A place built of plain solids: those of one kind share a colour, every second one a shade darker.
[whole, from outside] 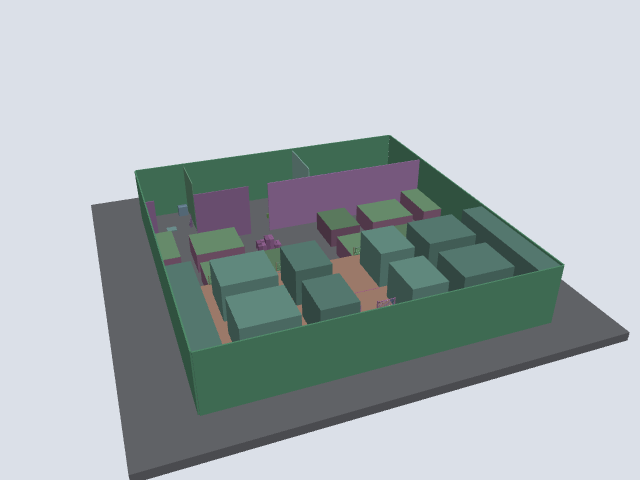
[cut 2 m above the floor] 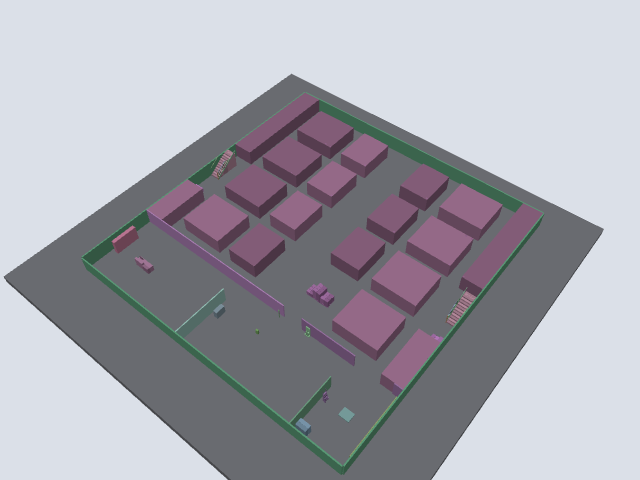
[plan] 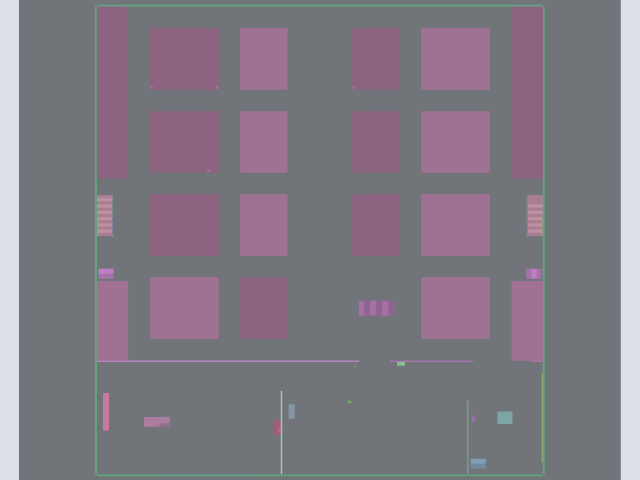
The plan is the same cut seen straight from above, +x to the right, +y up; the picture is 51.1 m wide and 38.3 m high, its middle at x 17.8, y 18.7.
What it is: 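A self-storage house; a reception shop, a loading bay, aisles of roller-shutter units, a steel mezzanine reached by steel stairs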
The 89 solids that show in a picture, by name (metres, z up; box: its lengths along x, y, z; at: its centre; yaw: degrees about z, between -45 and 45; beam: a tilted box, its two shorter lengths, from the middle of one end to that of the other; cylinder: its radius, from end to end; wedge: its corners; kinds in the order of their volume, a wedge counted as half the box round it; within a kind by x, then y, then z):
{
 "units_1": {"box": [2.52, 6.36, 2.36], "at": [1.25, 12.25, 1.13]},
 "units_2": {"box": [2.52, 13.76, 2.36], "at": [1.25, 30.46, 1.13]},
 "units_3": {"box": [5.5, 4.92, 2.36], "at": [6.97, 13.26, 1.13]},
 "units_4": {"box": [5.5, 4.92, 2.36], "at": [6.97, 19.89, 1.13]},
 "units_5": {"box": [5.5, 4.92, 2.36], "at": [6.97, 26.52, 1.13]},
 "units_6": {"box": [5.5, 4.92, 2.36], "at": [6.97, 33.15, 1.13]},
 "units_7": {"box": [3.77, 4.92, 2.36], "at": [13.32, 13.26, 1.13]},
 "units_8": {"box": [3.77, 4.92, 2.36], "at": [13.32, 19.89, 1.13]},
 "units_9": {"box": [3.77, 4.92, 2.36], "at": [13.32, 26.52, 1.13]},
 "units_10": {"box": [3.77, 4.92, 2.36], "at": [13.32, 33.15, 1.13]},
 "units_11": {"box": [3.77, 4.92, 2.36], "at": [22.26, 19.89, 1.13]},
 "units_12": {"box": [3.77, 4.92, 2.36], "at": [22.26, 26.52, 1.13]},
 "units_13": {"box": [3.77, 4.92, 2.36], "at": [22.26, 33.15, 1.13]},
 "units_14": {"box": [5.5, 4.92, 2.36], "at": [28.61, 13.26, 1.13]},
 "units_15": {"box": [5.5, 4.92, 2.36], "at": [28.61, 19.89, 1.13]},
 "units_16": {"box": [5.5, 4.92, 2.36], "at": [28.61, 26.52, 1.13]},
 "units_17": {"box": [5.5, 4.92, 2.36], "at": [28.61, 33.15, 1.13]},
 "units_18": {"box": [2.52, 6.36, 2.36], "at": [34.33, 12.25, 1.13]},
 "units_19": {"box": [2.52, 13.76, 2.36], "at": [34.33, 30.46, 1.13]},
 "units_deck_1": {"box": [2.52, 13.76, 3.98], "at": [1.25, 30.46, 4.55]},
 "units_deck_2": {"box": [5.5, 4.92, 3.98], "at": [6.97, 26.52, 4.55]},
 "units_deck_3": {"box": [5.5, 4.92, 3.98], "at": [6.97, 33.15, 4.55]},
 "units_deck_4": {"box": [3.77, 4.92, 3.98], "at": [13.32, 26.52, 4.55]},
 "units_deck_5": {"box": [3.77, 4.92, 3.98], "at": [13.32, 33.15, 4.55]},
 "units_deck_6": {"box": [3.77, 4.92, 3.98], "at": [22.26, 26.52, 4.55]},
 "units_deck_7": {"box": [3.77, 4.92, 3.98], "at": [22.26, 33.15, 4.55]},
 "units_deck_8": {"box": [5.5, 4.92, 3.98], "at": [28.61, 26.52, 4.55]},
 "units_deck_9": {"box": [5.5, 4.92, 3.98], "at": [28.61, 33.15, 4.55]},
 "units_deck_10": {"box": [2.52, 13.76, 3.98], "at": [34.33, 30.46, 4.55]},
 "wall_1": {"box": [0.15, 37.33, 6.84], "at": [-0.07, 18.66, 3.37]},
 "wall_2": {"box": [35.58, 0.15, 6.84], "at": [17.79, -0.07, 3.37]},
 "wall_3": {"box": [35.58, 0.15, 6.84], "at": [17.79, 37.41, 3.37]},
 "wall_4": {"box": [0.15, 37.33, 6.84], "at": [35.66, 18.66, 3.37]},
 "slab_deck_1": {"box": [35.58, 15.04, 0.25], "at": [17.79, 29.81, 2.44]},
 "deck_stair_1": {"box": [1.2, 0.76, 0.23], "at": [0.61, 19.39, 0.07]},
 "deck_stair_2": {"box": [1.2, 0.76, 0.42], "at": [0.61, 19.65, 0.16]},
 "deck_stair_3": {"box": [1.2, 0.76, 0.6], "at": [0.61, 19.9, 0.25]},
 "deck_stair_4": {"box": [1.2, 0.76, 0.78], "at": [0.61, 20.15, 0.34]},
 "deck_stair_5": {"box": [1.2, 0.76, 0.96], "at": [0.61, 20.4, 0.43]},
 "deck_stair_6": {"box": [1.2, 0.76, 1.15], "at": [0.61, 20.65, 0.52]},
 "deck_stair_7": {"box": [1.2, 0.76, 1.33], "at": [0.61, 20.91, 0.62]},
 "deck_stair_8": {"box": [1.2, 0.76, 1.51], "at": [0.61, 21.16, 0.71]},
 "deck_stair_9": {"box": [1.2, 0.76, 1.7], "at": [0.61, 21.41, 0.8]},
 "deck_stair_10": {"box": [1.2, 0.76, 1.88], "at": [0.61, 21.66, 0.89]},
 "deck_stair_11": {"box": [1.2, 0.76, 2.06], "at": [0.61, 21.91, 0.98]},
 "deck_stair_12": {"box": [1.2, 0.5, 2.25], "at": [0.61, 22.04, 1.07]},
 "deck_stair_13": {"box": [1.2, 0.26, 2.43], "at": [0.61, 22.17, 1.16]},
 "deck_stair_14": {"box": [1.2, 0.76, 0.23], "at": [34.97, 19.39, 0.07]},
 "deck_stair_15": {"box": [1.2, 0.76, 0.42], "at": [34.97, 19.65, 0.16]},
 "deck_stair_16": {"box": [1.2, 0.76, 0.6], "at": [34.97, 19.9, 0.25]},
 "deck_stair_17": {"box": [1.2, 0.76, 0.78], "at": [34.97, 20.15, 0.34]},
 "deck_stair_18": {"box": [1.2, 0.76, 0.96], "at": [34.97, 20.4, 0.43]},
 "deck_stair_19": {"box": [1.2, 0.76, 1.15], "at": [34.97, 20.65, 0.52]},
 "deck_stair_20": {"box": [1.2, 0.76, 1.33], "at": [34.97, 20.91, 0.62]},
 "deck_stair_21": {"box": [1.2, 0.76, 1.51], "at": [34.97, 21.16, 0.71]},
 "deck_stair_22": {"box": [1.2, 0.76, 1.7], "at": [34.97, 21.41, 0.8]},
 "deck_stair_23": {"box": [1.2, 0.76, 1.88], "at": [34.97, 21.66, 0.89]},
 "deck_stair_24": {"box": [1.2, 0.76, 2.06], "at": [34.97, 21.91, 0.98]},
 "front_wall_1": {"box": [20.96, 0.12, 6.59], "at": [10.48, 9.02, 3.24]},
 "front_wall_2": {"box": [6.67, 0.12, 6.59], "at": [26.69, 9.02, 3.24]},
 "front_wall_3": {"box": [1.0, 0.12, 6.59], "at": [35.08, 9.02, 3.24]},
 "utop_1": {"box": [2.5, 6.33, 0.03], "at": [1.25, 12.25, 2.33]},
 "utop_2": {"box": [5.48, 4.9, 0.03], "at": [6.97, 13.26, 2.33]},
 "utop_3": {"box": [5.48, 4.9, 0.03], "at": [6.97, 19.89, 2.33]},
 "utop_4": {"box": [3.75, 4.9, 0.03], "at": [13.32, 13.26, 2.33]},
 "utop_5": {"box": [3.75, 4.9, 0.03], "at": [13.32, 19.89, 2.33]},
 "utop_6": {"box": [3.75, 4.9, 0.03], "at": [22.26, 19.89, 2.33]},
 "utop_7": {"box": [5.48, 4.9, 0.03], "at": [28.61, 13.26, 2.33]},
 "utop_8": {"box": [5.48, 4.9, 0.03], "at": [28.61, 19.89, 2.33]},
 "utop_9": {"box": [2.5, 6.33, 0.03], "at": [34.33, 12.25, 2.33]},
 "reception_side_1": {"box": [0.12, 6.68, 6.59], "at": [14.73, 3.34, 3.24]},
 "bay_side_1": {"box": [0.12, 5.88, 6.59], "at": [29.59, 2.94, 3.24]},
 "shelving_1": {"box": [0.47, 2.99, 1.91], "at": [0.73, 4.99, 0.9]},
 "loading_door_1": {"box": [0.08, 7.09, 4.25], "at": [35.54, 4.54, 2.08]},
 "counter_1": {"box": [1.23, 0.29, 1.13], "at": [4.37, 3.94, 0.51]},
 "counter_2": {"box": [2.06, 0.49, 0.77], "at": [4.79, 4.33, 0.34]},
 "counter_3": {"box": [0.86, 0.32, 0.84], "at": [5.39, 3.93, 0.37]},
 "bay_1": {"box": [1.19, 0.39, 1.14], "at": [30.43, 0.65, 0.71]},
 "bay_2": {"box": [1.19, 0.39, 1.14], "at": [30.43, 1.05, 0.71]},
 "foot_pallet_1": {"box": [0.39, 0.79, 0.93], "at": [34.46, 16.02, 0.61]},
 "foot_pallet_2": {"box": [0.39, 0.79, 0.93], "at": [34.86, 16.02, 0.61]},
 "foot_pallet_3": {"box": [0.39, 0.79, 1.23], "at": [35.26, 16.02, 0.76]},
 "park_1": {"box": [0.49, 0.39, 1.35], "at": [22.04, 13.68, 0.81], "yaw": -3.9},
 "park_2": {"box": [0.49, 0.39, 1.35], "at": [22.49, 12.84, 0.81], "yaw": -3.9},
 "park_3": {"box": [0.49, 0.39, 1.35], "at": [22.54, 13.64, 0.81], "yaw": -3.9},
 "park_4": {"box": [0.49, 0.39, 0.87], "at": [23.5, 12.87, 0.58], "yaw": 2.5},
 "more_packing_table_packing_table_1": {"box": [0.6, 1.2, 1.01], "at": [14.37, 3.74, 0.46]},
 "cleaner_cart_1": {"box": [0.5, 1.15, 1.07], "at": [15.54, 5.01, 0.48]},
 "onway_owbay_1": {"box": [1.2, 1.0, 0.19], "at": [32.55, 4.52, 0.05]}
}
